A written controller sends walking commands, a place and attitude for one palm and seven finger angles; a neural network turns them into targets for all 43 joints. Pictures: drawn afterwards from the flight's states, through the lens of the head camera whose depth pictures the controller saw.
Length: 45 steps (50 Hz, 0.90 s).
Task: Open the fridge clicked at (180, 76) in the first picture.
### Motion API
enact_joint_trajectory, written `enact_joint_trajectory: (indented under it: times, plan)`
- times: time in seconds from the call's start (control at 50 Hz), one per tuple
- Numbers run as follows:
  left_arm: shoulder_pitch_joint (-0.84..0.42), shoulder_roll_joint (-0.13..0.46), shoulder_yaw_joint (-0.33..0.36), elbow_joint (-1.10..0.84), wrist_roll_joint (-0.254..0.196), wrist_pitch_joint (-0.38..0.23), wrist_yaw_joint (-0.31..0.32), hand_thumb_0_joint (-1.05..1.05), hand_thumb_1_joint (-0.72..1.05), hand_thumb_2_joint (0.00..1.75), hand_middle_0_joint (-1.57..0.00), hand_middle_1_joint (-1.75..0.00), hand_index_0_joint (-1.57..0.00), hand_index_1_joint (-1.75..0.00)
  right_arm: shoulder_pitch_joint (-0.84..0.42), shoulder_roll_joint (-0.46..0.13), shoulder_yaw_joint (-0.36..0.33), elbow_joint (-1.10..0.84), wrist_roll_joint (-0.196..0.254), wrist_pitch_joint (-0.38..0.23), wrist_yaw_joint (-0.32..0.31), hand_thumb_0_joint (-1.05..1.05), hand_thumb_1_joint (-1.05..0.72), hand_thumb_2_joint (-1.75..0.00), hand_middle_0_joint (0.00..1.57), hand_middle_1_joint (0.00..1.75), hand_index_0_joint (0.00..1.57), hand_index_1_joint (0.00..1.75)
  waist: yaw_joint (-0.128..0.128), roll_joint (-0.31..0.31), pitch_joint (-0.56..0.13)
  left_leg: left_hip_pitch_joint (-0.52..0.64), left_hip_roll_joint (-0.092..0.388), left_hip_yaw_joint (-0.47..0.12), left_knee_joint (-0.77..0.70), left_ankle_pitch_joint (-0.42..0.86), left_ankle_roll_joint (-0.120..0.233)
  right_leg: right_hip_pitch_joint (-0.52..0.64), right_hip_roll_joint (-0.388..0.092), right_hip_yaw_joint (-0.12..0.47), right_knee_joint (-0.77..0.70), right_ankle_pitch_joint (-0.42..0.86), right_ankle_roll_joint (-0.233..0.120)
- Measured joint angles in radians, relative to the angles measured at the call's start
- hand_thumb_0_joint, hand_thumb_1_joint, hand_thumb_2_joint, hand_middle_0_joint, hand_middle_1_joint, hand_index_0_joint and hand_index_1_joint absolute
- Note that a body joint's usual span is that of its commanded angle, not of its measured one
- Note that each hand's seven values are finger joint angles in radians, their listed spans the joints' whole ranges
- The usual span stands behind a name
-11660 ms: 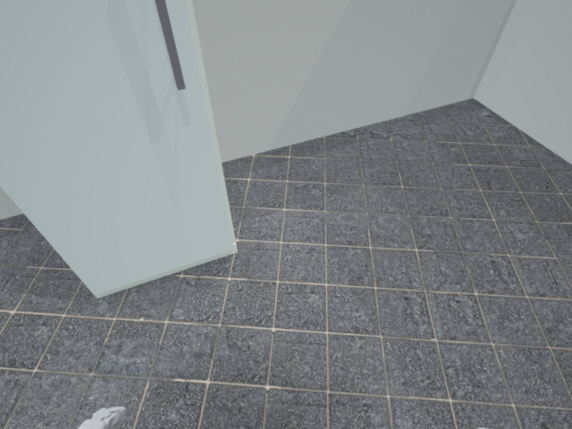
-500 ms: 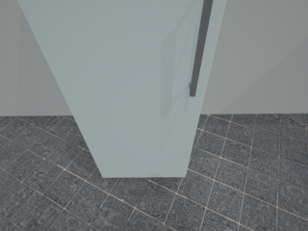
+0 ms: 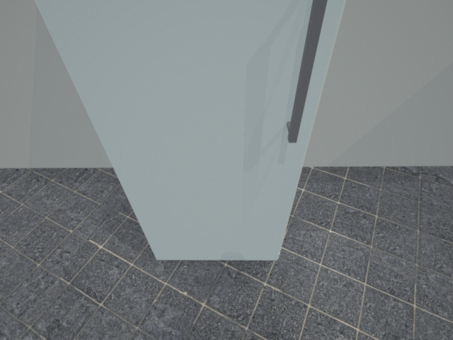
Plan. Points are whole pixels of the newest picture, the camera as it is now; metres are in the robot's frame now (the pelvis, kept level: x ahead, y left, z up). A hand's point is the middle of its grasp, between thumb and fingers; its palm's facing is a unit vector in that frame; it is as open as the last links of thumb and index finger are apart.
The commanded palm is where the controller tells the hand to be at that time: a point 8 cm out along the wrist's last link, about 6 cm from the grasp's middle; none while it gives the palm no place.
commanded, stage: look again from close up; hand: right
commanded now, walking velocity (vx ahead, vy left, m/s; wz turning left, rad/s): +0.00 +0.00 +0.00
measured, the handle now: (302, 70) +0.55 -0.12 +0.22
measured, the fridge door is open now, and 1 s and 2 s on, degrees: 0 0 0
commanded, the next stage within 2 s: none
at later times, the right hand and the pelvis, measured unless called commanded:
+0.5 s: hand out of the picture -0.01 -0.16 -0.18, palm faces +0.02 +0.99 -0.14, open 7.4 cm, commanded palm none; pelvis +0.01 +0.00 +0.00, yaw +0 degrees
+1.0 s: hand out of the picture +0.00 -0.16 -0.18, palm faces +0.01 +0.99 -0.15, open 7.4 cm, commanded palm none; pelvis +0.02 +0.00 +0.00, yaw +1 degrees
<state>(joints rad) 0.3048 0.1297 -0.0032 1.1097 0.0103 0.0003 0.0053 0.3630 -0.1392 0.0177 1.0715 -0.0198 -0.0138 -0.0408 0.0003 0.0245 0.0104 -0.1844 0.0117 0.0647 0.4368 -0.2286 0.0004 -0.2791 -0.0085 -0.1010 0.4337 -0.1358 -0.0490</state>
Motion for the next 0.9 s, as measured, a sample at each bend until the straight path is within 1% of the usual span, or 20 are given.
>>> enact_joint_trajectory:
  times: [0.28, 0.9]
  plan:
    - [-0.002, -0.004, 0.001, 0.005, -0.001, -0.003, 0.004, 0.01, 0.92, 0.9, -0.2, -0.3, -0.2, -0.3, -0.004, 0.004, -0.002, 0.003, 0.001, -0.002, -0.002, 0.0, -0.91, -0.9, 0.2, 0.29, 0.2, 0.3, 0.0, 0.002, 0.006, 0.014, -0.003, -0.005, -0.006, -0.005, 0.0, 0.013, -0.003, -0.004, 0.002, -0.01, 0.001]
    - [-0.014, 0.005, 0.003, 0.007, 0.001, -0.006, 0.005, 0.01, 0.92, 0.9, -0.2, -0.3, -0.2, -0.3, -0.013, -0.001, -0.005, 0.012, -0.001, -0.002, 0.001, 0.0, -0.91, -0.9, 0.2, 0.29, 0.2, 0.3, -0.003, -0.001, 0.015, 0.026, 0.007, -0.016, -0.02, -0.007, -0.008, 0.033, 0.008, -0.015, -0.025, -0.01, -0.005]
